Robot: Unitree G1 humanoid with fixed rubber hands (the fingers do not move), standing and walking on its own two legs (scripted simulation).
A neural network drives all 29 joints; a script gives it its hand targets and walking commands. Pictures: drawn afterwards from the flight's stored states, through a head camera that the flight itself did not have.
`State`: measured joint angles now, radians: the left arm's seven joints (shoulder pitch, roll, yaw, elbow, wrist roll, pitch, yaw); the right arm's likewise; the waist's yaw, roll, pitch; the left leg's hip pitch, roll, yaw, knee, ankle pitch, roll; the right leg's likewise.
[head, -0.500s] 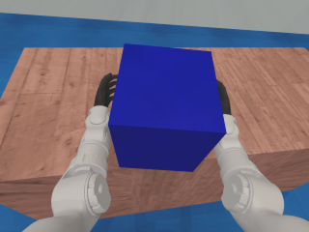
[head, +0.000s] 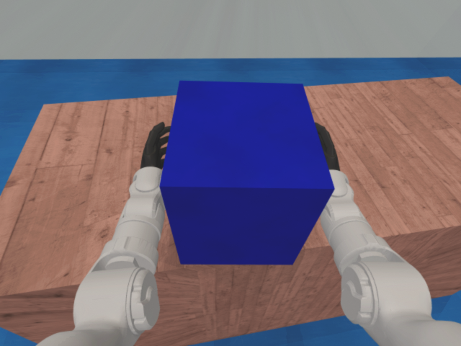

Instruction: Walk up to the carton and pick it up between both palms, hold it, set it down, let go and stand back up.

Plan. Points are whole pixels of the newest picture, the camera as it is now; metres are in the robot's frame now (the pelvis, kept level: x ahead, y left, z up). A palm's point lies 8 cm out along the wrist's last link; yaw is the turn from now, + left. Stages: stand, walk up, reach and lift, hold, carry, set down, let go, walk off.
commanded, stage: reach and lift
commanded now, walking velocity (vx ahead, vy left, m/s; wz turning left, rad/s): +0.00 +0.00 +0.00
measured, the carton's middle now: (239, 177) +0.40 +0.01 +0.08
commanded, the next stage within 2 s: hold in 1.98 s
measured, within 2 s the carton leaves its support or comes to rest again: neither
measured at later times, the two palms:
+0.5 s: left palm (137, 142) +0.39 +0.18 +0.17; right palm (334, 139) +0.39 -0.14 +0.19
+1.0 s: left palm (136, 142) +0.37 +0.17 +0.19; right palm (344, 132) +0.38 -0.15 +0.21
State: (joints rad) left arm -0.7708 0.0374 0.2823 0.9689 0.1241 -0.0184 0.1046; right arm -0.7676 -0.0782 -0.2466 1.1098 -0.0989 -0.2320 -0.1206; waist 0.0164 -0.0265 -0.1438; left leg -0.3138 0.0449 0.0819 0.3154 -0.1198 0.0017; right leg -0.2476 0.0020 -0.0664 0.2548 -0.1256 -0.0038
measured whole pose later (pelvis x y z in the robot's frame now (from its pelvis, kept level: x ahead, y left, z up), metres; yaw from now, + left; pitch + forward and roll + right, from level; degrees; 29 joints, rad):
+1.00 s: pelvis -0.01 +0.00 +0.00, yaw +1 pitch -2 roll -1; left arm -0.73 0.05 0.28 0.43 0.12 0.62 0.11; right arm -0.87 -0.15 -0.03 0.81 0.24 0.31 -0.16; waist -0.06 -0.04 -0.10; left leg -0.17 0.02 0.04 0.35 -0.14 0.01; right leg -0.10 -0.01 -0.06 0.30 -0.16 0.00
